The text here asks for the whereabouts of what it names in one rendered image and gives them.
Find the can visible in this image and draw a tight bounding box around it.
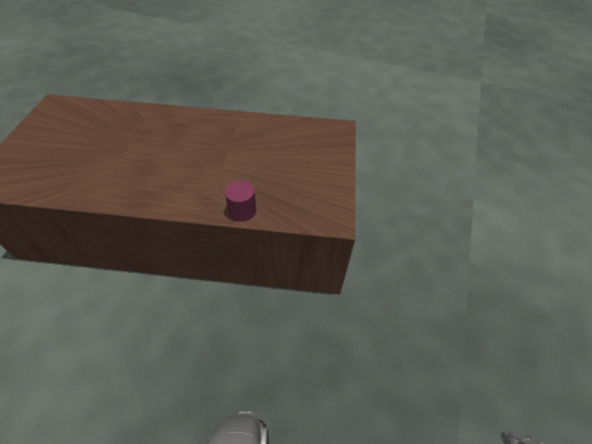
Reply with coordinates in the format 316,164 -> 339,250
225,180 -> 256,222

